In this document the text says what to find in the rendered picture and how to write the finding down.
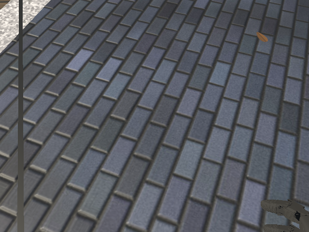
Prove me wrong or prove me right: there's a robot right hand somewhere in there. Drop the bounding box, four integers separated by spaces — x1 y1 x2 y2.
261 199 309 232

